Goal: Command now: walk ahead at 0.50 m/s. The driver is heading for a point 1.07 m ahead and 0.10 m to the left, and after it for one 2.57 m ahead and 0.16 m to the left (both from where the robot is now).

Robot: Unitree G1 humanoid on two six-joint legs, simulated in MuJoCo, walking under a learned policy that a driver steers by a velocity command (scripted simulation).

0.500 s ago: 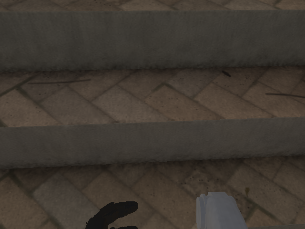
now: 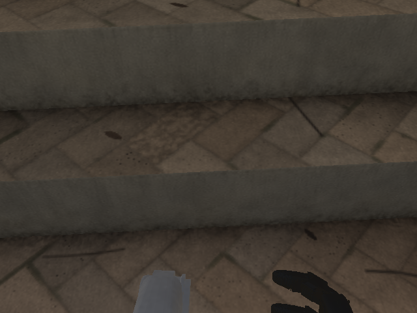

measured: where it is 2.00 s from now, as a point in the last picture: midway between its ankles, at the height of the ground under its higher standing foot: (205, 27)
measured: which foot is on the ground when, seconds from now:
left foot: up 0.00-0.12, down 0.14-0.72, up 0.74-1.00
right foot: down 0.00-0.18, up 0.20-0.66, down 0.68-1.00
